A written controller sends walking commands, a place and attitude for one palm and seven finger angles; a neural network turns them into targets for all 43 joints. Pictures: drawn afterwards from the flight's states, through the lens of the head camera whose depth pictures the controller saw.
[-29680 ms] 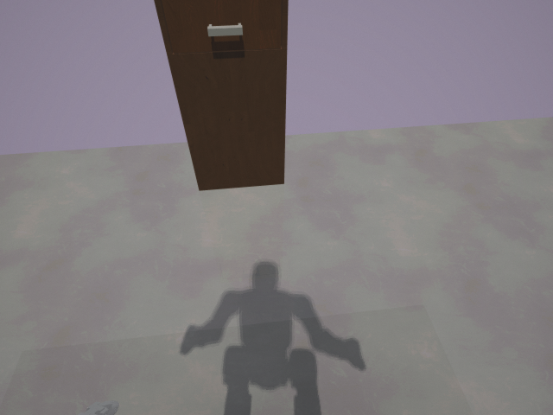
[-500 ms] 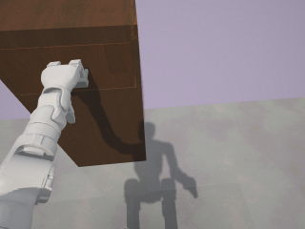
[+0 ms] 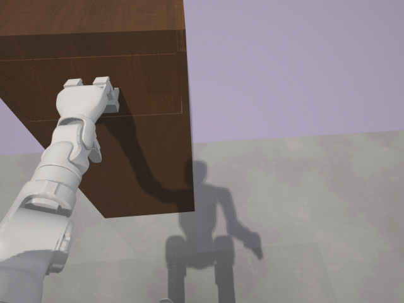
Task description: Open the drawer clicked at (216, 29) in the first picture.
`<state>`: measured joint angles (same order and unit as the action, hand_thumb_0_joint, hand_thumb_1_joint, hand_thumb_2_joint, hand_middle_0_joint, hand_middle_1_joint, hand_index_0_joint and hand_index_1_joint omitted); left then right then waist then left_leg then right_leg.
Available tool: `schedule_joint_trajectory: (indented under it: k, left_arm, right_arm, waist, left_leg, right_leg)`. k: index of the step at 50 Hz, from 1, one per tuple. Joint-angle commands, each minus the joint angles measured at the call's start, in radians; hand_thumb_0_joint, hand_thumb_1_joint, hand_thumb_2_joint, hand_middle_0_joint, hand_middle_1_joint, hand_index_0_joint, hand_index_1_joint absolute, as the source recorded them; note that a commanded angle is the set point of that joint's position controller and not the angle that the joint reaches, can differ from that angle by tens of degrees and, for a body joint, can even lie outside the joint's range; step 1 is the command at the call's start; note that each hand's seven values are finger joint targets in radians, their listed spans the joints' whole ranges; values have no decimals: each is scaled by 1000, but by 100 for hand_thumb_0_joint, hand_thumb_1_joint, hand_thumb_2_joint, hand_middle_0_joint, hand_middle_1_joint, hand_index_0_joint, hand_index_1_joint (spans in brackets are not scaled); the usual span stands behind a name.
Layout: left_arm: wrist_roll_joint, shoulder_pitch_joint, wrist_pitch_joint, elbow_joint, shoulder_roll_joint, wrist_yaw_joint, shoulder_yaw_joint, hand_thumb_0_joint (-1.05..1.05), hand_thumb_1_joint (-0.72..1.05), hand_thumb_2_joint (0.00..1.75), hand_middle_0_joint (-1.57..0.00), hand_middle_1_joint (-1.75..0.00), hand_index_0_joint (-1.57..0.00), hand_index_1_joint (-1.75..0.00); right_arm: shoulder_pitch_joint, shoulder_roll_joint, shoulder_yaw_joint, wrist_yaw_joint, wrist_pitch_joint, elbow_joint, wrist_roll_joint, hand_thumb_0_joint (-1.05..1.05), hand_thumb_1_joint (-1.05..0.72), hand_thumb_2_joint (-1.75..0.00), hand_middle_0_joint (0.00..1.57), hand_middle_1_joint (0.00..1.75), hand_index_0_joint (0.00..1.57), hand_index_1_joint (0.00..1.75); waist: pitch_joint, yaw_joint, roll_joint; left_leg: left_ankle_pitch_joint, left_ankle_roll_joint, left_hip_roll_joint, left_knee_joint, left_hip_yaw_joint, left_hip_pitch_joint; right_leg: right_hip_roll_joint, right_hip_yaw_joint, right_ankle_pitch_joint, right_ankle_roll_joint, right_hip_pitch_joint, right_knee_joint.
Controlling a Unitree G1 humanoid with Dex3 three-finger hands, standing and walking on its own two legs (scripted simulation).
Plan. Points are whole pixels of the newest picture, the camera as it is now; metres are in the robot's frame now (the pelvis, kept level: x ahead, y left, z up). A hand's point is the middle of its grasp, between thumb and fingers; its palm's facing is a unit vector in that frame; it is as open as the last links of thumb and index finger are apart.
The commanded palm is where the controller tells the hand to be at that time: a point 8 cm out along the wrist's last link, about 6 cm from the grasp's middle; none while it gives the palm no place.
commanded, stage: lift the fingers back up to retry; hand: left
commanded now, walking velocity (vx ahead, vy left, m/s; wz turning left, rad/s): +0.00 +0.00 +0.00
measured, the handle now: (92, 99) +0.56 +0.25 +0.07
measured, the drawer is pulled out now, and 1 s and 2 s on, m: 0.00 0.00 0.00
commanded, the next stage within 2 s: re-aim the fingers above the handle in 0.86 s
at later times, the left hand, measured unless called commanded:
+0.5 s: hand (96, 114) +0.48 +0.22 +0.09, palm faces -0.03 -0.04 -1.00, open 13.9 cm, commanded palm +0.46 +0.22 +0.16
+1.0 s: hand (90, 116) +0.46 +0.22 +0.11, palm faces -0.10 -0.05 -0.99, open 13.9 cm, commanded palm +0.45 +0.23 +0.19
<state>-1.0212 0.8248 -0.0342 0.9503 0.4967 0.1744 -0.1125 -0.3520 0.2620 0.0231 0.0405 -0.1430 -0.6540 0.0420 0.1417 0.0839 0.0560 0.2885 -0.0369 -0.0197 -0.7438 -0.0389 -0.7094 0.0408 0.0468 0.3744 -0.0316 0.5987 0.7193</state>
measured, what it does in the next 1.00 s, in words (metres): stands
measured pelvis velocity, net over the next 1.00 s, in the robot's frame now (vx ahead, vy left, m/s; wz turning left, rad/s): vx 0.03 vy -0.01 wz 0.02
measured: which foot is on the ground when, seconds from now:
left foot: down 0.00-1.00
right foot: down 0.00-1.00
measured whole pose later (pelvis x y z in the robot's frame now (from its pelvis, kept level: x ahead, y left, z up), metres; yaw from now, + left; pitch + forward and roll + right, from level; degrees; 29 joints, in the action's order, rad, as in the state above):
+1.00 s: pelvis +0.03 -0.01 +0.02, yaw +1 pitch +9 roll +0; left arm -0.96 0.68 -0.02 0.65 0.48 -0.04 -0.14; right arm -0.23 0.27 0.03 0.07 -0.15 -0.64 0.05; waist 0.08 0.01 0.06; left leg 0.27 -0.03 0.01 -0.58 -0.03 -0.47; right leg 0.02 0.05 0.36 -0.04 0.36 0.56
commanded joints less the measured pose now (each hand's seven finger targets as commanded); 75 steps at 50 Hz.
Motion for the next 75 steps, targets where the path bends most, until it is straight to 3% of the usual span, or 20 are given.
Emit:
schedule_joint_trajectory:
  k: [1, 7, 15, 21, 25, 32, 34, 38, 40, 44, 48, 49, 51, 55, 58, 59, 61, 65, 71, 75]
  left_arm:
    - [5, 292, -6, -42, 179, -20, 45, 0, -50, 30, -30, -120, -30, -120]
    - [6, 331, -3, -111, 208, -7, 78, 0, -50, 30, -30, -120, -30, -120]
    - [12, 408, -10, -179, 203, 1, 74, 0, -50, 30, -30, -120, -30, -120]
    - [17, 506, 3, -289, 172, 3, 54, 0, -50, 30, -30, -120, -30, -120]
    - [24, 461, 6, -361, 200, 6, 95, 0, -50, 30, -30, -120, -30, -120]
    - [23, 407, -74, -366, 234, -15, 120, 0, -50, 30, -30, -120, -30, -120]
    - [33, 381, -100, -394, 189, -42, 82, 0, -50, 30, -30, -120, -30, -120]
    - [50, 238, -138, -318, 208, -124, 89, 0, -50, 30, -30, -120, -30, -120]
    - [55, 252, -124, -343, 189, -163, 56, 0, -50, 30, -30, -120, -30, -120]
    - [57, 369, -31, -469, 189, -192, 38, 0, -50, 30, -30, -120, -30, -120]
    - [60, 390, 65, -556, 268, -149, 128, 0, -50, 30, -30, -120, -30, -120]
    - [64, 404, 76, -563, 226, -136, 96, 0, -50, 30, -30, -120, -30, -120]
    - [65, 367, 79, -527, 341, -103, 206, 0, -50, 30, -30, -120, -30, -120]
    - [48, 395, 16, -398, 235, -57, 110, 0, -50, 30, -30, -120, -30, -120]
    - [37, 413, -28, -342, 252, -72, 92, 0, -50, 30, -30, -120, -30, -120]
    - [39, 440, -34, -355, 200, -87, 39, 0, -50, 30, -30, -120, -30, -120]
    - [58, 446, -34, -357, 134, -126, -13, 0, -50, 30, -30, -120, -30, -120]
    - [85, 442, 15, -408, 134, -177, -11, 0, -50, 30, -30, -120, -30, -120]
    - [55, 406, 67, -357, 376, -94, 227, 0, -50, 30, -30, -120, -30, -120]
    - [15, 376, 17, -343, 387, -9, 240, 0, -50, 30, -30, -120, -30, -120]
  right_arm:
    - [-79, 161, 54, 11, 22, 71, -4, 0, -90, -90, 20, 30, 20, 30]
    - [-74, 151, 59, 13, 21, 76, -7, 0, -90, -90, 20, 30, 20, 30]
    - [-37, 141, 56, 19, 24, 70, 2, 0, -90, -90, 20, 30, 20, 30]
    - [-26, 133, 61, 22, 37, 65, -3, 0, -90, -90, 20, 30, 20, 30]
    - [-13, 131, 65, 21, 43, 71, -4, 0, -90, -90, 20, 30, 20, 30]
    - [37, 136, 55, 11, 36, 69, 3, 0, -90, -90, 20, 30, 20, 30]
    - [56, 134, 54, 6, 31, 76, 5, 0, -90, -90, 20, 30, 20, 30]
    - [86, 153, 43, 8, 9, 89, 13, 0, -90, -90, 20, 30, 20, 30]
    - [104, 152, 38, 15, 4, 102, 18, 0, -90, -90, 20, 30, 20, 30]
    - [113, 138, 39, 27, 4, 109, 15, 0, -90, -90, 20, 30, 20, 30]
    - [98, 127, 50, 39, 18, 103, 5, 0, -90, -90, 20, 30, 20, 30]
    - [100, 121, 48, 38, 22, 103, 5, 0, -90, -90, 20, 30, 20, 30]
    - [95, 133, 50, 40, 22, 88, -1, 0, -90, -90, 20, 30, 20, 30]
    - [97, 132, 46, 31, 29, 65, 11, 0, -90, -90, 20, 30, 20, 30]
    - [85, 145, 48, 30, 25, 63, 12, 0, -90, -90, 20, 30, 20, 30]
    - [83, 141, 48, 30, 23, 68, 13, 0, -90, -90, 20, 30, 20, 30]
    - [74, 140, 54, 29, 23, 68, 11, 0, -90, -90, 20, 30, 20, 30]
    - [80, 138, 52, 34, 19, 77, 9, 0, -90, -90, 20, 30, 20, 30]
    - [66, 139, 39, 43, 18, 67, 5, 0, -90, -90, 20, 30, 20, 30]
    - [66, 129, 39, 33, 28, 73, 4, 0, -90, -90, 20, 30, 20, 30]
  waist:
    - [195, 19, -89]
    - [294, 3, -53]
    - [255, 3, -30]
    - [322, 4, 13]
    - [407, -29, 36]
    - [384, -57, 7]
    - [382, -56, -6]
    - [277, -59, -140]
    - [248, -50, -151]
    - [255, -38, -42]
    - [324, -54, 18]
    - [327, -49, 37]
    - [358, -72, -2]
    - [268, -40, -25]
    - [317, -34, -32]
    - [327, -20, -19]
    - [329, 1, -55]
    - [301, -5, -43]
    - [292, -77, -62]
    - [344, -99, -7]
  left_leg:
    - [-115, -25, 30, 67, 18, 233]
    - [-172, -26, 28, 64, 17, 293]
    - [-193, -23, 25, 102, 32, 347]
    - [-286, -21, 19, 116, 50, 460]
    - [-400, -17, 21, 113, 45, 530]
    - [-484, -16, 22, 141, 30, 519]
    - [-513, -18, 21, 146, 26, 542]
    - [-437, -23, 34, 167, 8, 460]
    - [-397, -26, 43, 177, 2, 445]
    - [-389, -29, 50, 170, 11, 500]
    - [-442, -29, 51, 145, 22, 543]
    - [-446, -26, 53, 142, 22, 551]
    - [-459, -23, 51, 135, 20, 518]
    - [-362, -14, 47, 148, 16, 468]
    - [-349, -16, 48, 144, 15, 473]
    - [-361, -17, 50, 142, 16, 492]
    - [-375, -24, 51, 137, 16, 507]
    - [-373, -26, 52, 144, 26, 518]
    - [-333, -19, 47, 165, 27, 400]
    - [-366, -8, 39, 169, 13, 403]
  right_leg:
    - [19, -31, -170, 9, -22, -140]
    - [17, -36, -214, 8, -68, -127]
    - [20, -28, -210, 2, -81, -156]
    - [24, -19, -242, -9, -95, -161]
    - [24, -19, -343, -11, -160, -152]
    - [17, -21, -452, -10, -256, -169]
    - [15, -20, -485, -6, -272, -180]
    - [7, -26, -540, 7, -331, -205]
    - [-1, -34, -553, 11, -339, -217]
    - [-4, -47, -504, 3, -297, -219]
    - [0, -47, -516, -8, -297, -193]
    - [0, -44, -502, -7, -274, -189]
    - [-1, -47, -528, -7, -317, -181]
    - [1, -27, -426, -5, -231, -187]
    - [-2, -36, -428, -1, -253, -190]
    - [-3, -37, -438, 0, -246, -193]
    - [-5, -41, -477, 5, -257, -208]
    - [-4, -41, -475, 7, -244, -206]
    - [-4, -43, -420, -8, -298, -188]
    - [3, -35, -422, -13, -315, -168]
